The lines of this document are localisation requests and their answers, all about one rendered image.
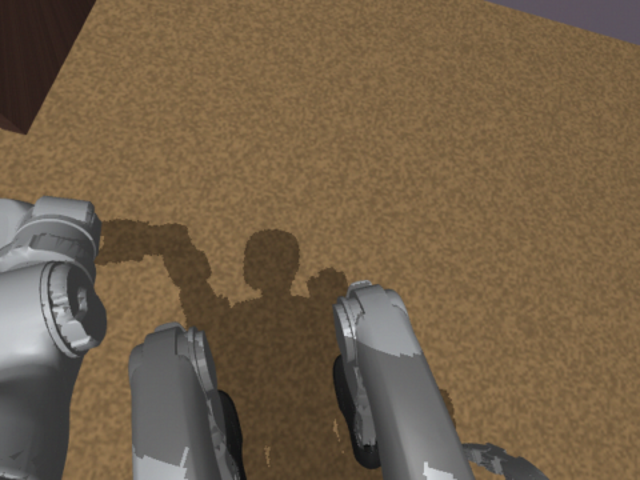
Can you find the left robot hand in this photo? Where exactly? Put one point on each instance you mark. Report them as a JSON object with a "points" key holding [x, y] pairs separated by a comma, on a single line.
{"points": [[11, 211]]}

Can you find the left robot foot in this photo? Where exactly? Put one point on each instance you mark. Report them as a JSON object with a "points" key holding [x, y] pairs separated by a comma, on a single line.
{"points": [[234, 437]]}

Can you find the right robot hand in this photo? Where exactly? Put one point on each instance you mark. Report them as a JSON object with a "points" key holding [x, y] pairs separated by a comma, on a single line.
{"points": [[497, 461]]}

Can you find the right robot foot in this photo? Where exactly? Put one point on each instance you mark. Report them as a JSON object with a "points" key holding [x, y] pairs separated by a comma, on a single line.
{"points": [[366, 455]]}

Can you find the left robot arm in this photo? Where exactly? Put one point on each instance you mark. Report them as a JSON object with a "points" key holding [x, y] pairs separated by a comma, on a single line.
{"points": [[50, 316]]}

